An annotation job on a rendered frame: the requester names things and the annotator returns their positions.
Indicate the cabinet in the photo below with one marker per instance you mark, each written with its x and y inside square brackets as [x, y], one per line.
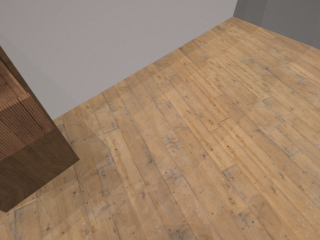
[30, 168]

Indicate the drawer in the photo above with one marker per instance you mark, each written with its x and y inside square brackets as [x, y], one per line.
[21, 120]

